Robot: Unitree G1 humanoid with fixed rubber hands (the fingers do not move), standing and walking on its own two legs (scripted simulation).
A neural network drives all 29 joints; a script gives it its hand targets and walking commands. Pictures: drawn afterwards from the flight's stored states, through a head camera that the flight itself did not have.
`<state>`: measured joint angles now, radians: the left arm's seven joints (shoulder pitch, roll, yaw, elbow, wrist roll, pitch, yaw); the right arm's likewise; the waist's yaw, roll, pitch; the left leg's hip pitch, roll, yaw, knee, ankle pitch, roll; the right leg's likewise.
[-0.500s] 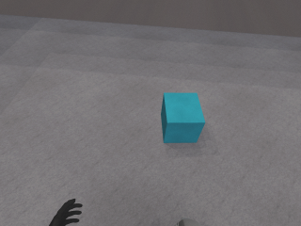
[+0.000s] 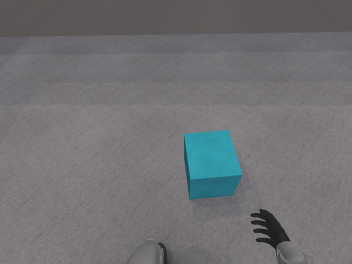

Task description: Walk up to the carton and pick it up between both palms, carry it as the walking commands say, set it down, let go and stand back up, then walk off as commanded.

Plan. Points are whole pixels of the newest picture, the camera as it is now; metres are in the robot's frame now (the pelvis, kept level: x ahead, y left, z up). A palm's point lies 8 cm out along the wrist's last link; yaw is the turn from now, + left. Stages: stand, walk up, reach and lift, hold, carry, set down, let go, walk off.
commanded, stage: walk up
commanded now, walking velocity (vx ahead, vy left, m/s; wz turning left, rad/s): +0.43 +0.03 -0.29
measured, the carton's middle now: (208, 164) +0.74 -0.08 -0.64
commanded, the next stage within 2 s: none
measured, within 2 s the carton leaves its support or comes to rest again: neither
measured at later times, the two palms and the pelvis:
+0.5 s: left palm (120, 197) +0.30 +0.22 -0.13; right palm out of the picture +0.10 -0.27 -0.11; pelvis +0.17 -0.01 +0.01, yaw -6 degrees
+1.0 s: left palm (141, 211) +0.27 +0.15 -0.14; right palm (320, 249) +0.23 -0.31 -0.13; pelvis +0.21 -0.07 +0.00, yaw -6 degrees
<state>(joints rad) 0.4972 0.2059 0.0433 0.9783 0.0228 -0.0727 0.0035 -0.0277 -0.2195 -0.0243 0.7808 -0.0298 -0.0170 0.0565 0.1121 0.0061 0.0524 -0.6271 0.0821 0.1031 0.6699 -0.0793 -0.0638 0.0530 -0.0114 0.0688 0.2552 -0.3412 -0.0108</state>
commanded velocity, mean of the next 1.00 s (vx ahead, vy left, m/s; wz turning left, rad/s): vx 0.14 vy -0.09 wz -0.10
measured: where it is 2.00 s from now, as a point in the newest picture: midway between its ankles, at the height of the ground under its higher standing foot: (212, 260)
